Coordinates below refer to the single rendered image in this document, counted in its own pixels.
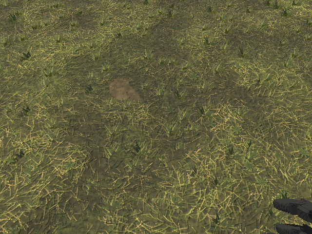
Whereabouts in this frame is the right robot hand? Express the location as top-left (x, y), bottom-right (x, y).
top-left (267, 198), bottom-right (312, 234)

